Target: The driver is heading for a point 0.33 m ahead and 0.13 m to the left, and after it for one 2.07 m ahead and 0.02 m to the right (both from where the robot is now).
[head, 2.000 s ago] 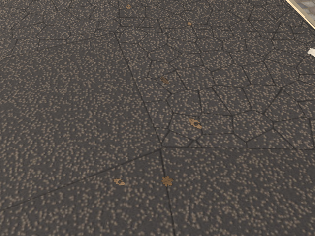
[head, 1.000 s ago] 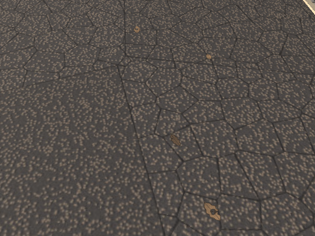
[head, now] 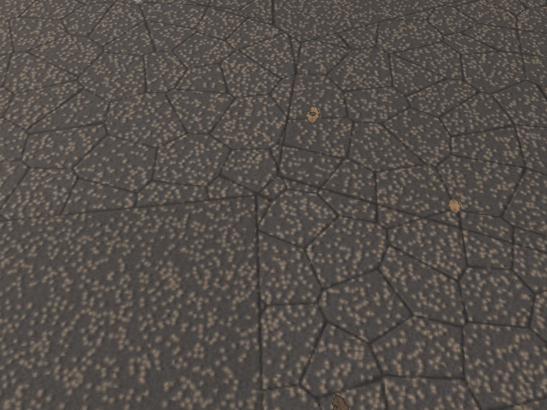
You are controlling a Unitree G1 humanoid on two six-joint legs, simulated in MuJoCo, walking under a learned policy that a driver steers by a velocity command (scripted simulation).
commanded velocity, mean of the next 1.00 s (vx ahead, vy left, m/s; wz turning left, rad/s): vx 0.22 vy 0.00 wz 0.39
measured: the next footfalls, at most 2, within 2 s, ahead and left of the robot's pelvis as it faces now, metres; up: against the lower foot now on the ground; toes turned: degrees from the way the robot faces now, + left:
right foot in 0.42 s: +0.15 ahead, -0.14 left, +0.00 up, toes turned +19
left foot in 0.86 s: +0.26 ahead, +0.23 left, +0.00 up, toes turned +26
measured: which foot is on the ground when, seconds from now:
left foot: down 0.00-0.42, up 0.44-0.84, down 0.86-1.00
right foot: up 0.00-0.40, down 0.42-0.88, up 0.90-1.00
